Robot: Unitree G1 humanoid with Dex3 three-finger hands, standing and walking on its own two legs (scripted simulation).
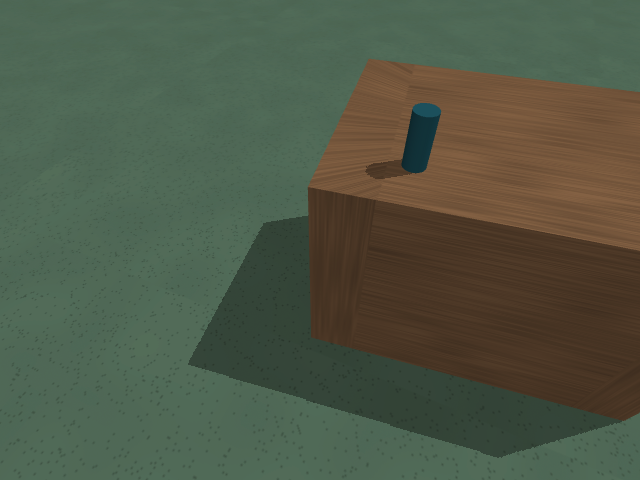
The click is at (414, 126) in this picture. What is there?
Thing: squat round
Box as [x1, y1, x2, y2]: [401, 103, 440, 172]
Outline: 429,103 416,104 413,106 401,164 403,168 411,172 420,172 425,169 440,114 440,109 437,106
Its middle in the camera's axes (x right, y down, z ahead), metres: +0.23 -0.22 +0.86
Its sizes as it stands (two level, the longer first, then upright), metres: 0.059 0.059 0.144
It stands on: a support 0.70 m high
